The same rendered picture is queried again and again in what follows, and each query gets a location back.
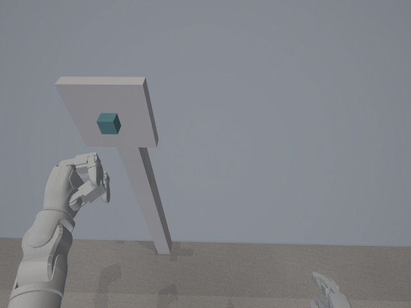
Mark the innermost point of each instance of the left robot forearm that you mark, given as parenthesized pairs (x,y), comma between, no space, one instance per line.
(41,276)

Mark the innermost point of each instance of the right robot hand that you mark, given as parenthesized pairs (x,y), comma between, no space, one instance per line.
(331,291)

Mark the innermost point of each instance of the left robot hand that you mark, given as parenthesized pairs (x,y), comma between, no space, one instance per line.
(66,191)

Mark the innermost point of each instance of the panel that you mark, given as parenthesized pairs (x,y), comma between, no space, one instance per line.
(85,99)

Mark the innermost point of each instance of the button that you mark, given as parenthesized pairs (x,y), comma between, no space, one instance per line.
(109,123)

